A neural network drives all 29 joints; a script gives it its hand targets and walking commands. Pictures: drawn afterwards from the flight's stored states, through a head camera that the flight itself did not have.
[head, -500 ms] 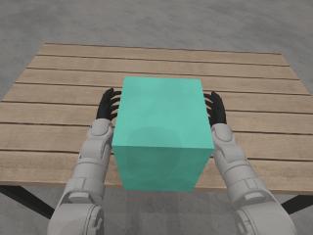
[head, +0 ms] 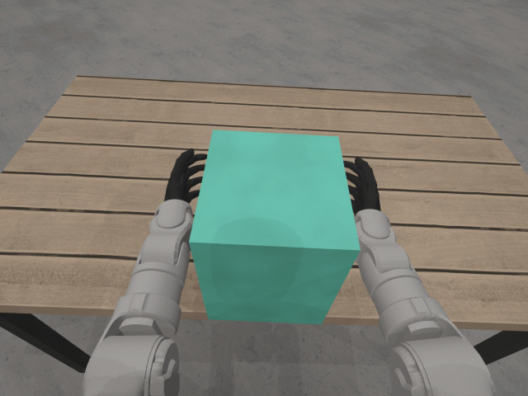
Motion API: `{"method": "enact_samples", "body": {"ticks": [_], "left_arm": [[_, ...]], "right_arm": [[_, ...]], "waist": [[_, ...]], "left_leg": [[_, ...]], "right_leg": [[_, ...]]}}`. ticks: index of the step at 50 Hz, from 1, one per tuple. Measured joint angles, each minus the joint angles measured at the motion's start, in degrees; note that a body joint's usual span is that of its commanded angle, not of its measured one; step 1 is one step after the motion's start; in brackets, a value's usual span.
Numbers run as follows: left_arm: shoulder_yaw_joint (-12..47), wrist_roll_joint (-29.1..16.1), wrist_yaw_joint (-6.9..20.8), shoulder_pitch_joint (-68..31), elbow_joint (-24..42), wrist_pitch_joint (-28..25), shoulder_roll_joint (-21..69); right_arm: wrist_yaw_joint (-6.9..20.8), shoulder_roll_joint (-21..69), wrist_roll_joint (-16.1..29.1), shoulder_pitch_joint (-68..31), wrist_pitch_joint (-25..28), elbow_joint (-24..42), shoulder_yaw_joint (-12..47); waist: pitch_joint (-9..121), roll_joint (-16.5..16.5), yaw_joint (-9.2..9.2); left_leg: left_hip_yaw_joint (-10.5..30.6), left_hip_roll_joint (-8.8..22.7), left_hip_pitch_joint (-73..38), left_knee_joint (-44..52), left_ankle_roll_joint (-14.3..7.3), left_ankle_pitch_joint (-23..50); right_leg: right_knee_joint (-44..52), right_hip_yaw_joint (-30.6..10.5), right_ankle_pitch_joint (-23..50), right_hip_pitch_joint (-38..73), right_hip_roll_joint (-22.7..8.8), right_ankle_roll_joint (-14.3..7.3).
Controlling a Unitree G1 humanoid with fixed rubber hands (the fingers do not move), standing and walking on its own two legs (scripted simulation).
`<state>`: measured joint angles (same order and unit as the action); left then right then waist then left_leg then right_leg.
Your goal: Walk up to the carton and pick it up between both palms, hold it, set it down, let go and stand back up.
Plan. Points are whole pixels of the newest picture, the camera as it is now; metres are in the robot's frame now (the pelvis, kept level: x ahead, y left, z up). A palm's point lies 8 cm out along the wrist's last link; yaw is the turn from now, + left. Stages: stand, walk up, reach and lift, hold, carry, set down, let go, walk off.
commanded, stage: reach and lift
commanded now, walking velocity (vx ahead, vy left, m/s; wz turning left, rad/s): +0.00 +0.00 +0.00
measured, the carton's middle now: (270, 232) +0.37 +0.02 +0.03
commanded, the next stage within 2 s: none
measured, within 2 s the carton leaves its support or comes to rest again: leaves its support in 0.38 s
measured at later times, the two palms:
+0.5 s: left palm (173, 199) +0.38 +0.17 +0.10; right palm (365, 210) +0.37 -0.12 +0.09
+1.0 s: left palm (170, 183) +0.37 +0.16 +0.14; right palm (372, 202) +0.37 -0.13 +0.12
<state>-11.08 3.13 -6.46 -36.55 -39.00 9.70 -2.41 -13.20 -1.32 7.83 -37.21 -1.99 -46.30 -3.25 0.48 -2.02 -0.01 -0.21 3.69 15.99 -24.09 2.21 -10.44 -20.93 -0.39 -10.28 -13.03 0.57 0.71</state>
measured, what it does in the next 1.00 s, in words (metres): stands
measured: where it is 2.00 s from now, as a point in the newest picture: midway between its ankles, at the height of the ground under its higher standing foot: outside the picture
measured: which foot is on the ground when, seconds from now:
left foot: down 0.00-1.00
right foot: down 0.00-1.00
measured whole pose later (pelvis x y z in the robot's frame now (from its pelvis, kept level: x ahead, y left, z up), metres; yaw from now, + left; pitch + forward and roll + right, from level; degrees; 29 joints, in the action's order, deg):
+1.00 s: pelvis +0.01 +0.00 +0.01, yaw +3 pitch -3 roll -1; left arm -10.1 13.4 -3.2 -31.9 -25.4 16.9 0.4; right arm -12.1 -1.0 4.4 -30.1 0.0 -40.0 -2.3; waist 0.9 -3.8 -2.1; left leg 1.8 2.3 7.2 -18.0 1.9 -8.2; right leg -14.3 2.7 -8.8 -2.8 -0.8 0.9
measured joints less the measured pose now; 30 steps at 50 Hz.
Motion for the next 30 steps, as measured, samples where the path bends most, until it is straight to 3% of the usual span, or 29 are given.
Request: {"method": "enact_samples", "body": {"ticks": [6, 15, 30], "left_arm": [[-1.1, 2.6, 0.9, 0.3, -0.9, -1.3, 0.7], [-4.6, 11.2, 3.5, 4.0, -0.4, -4.5, 4.0], [-1.0, 11.6, 2.9, 5.9, 4.9, -3.5, 3.8]], "right_arm": [[1.6, 0.9, -3.1, 0.1, 1.7, -1.4, -2.3], [3.8, 3.1, -9.8, 4.6, 4.4, -0.8, -6.4], [3.0, 2.4, -6.8, 7.0, 11.1, -2.3, -4.0]], "waist": [[-0.3, 0.1, -0.31], [1.1, -0.2, -1.32], [0.6, -1.9, -1.35]], "left_leg": [[0.0, -0.3, -1.6, 0.9, -0.2, 0.1], [0.9, -1.3, -6.3, 4.4, -0.5, 0.7], [2.3, -1.1, -8.6, 4.9, -0.2, 1.1]], "right_leg": [[1.0, 0.2, 0.1, 1.7, -0.3, 0.2], [5.1, 1.4, 0.6, 7.3, -1.3, 0.6], [8.0, 3.1, 1.7, 11.2, -1.0, 0.3]]}}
